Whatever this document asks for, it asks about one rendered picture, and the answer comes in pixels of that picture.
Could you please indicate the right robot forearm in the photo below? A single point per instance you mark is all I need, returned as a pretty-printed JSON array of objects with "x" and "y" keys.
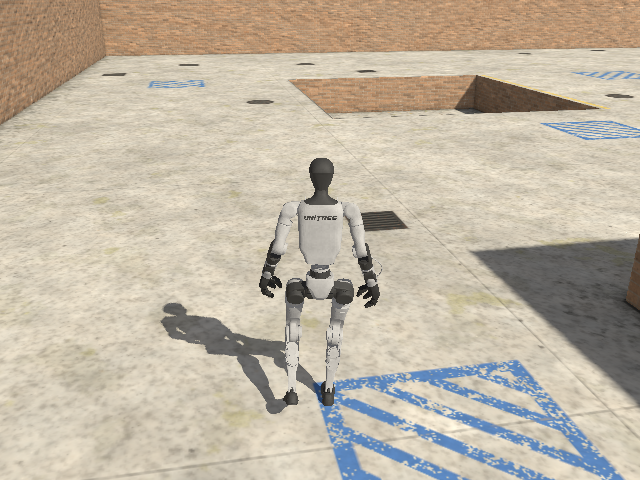
[{"x": 367, "y": 268}]

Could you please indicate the left robot hand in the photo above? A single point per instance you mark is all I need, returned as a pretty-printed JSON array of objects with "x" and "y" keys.
[{"x": 271, "y": 283}]

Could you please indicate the right robot hand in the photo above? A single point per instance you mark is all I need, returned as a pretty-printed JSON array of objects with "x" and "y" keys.
[{"x": 372, "y": 291}]

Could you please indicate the right robot upper arm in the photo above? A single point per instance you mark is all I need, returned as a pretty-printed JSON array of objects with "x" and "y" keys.
[{"x": 352, "y": 212}]

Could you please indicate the robot head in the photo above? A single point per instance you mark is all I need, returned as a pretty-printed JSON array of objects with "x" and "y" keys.
[{"x": 321, "y": 173}]

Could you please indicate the left robot upper arm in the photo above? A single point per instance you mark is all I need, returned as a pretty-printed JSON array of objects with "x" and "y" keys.
[{"x": 289, "y": 210}]

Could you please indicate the left robot forearm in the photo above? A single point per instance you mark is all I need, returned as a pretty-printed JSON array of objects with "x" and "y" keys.
[{"x": 270, "y": 263}]

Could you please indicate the left robot foot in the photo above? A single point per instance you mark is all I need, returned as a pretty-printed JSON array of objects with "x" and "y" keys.
[{"x": 291, "y": 398}]

